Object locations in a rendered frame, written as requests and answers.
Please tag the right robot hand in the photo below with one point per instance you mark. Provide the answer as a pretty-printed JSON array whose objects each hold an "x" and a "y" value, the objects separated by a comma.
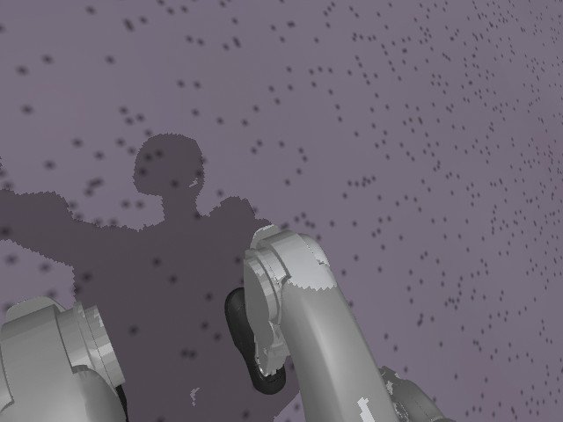
[{"x": 409, "y": 401}]

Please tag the right robot foot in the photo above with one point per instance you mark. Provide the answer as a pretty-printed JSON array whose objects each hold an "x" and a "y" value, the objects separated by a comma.
[{"x": 243, "y": 339}]

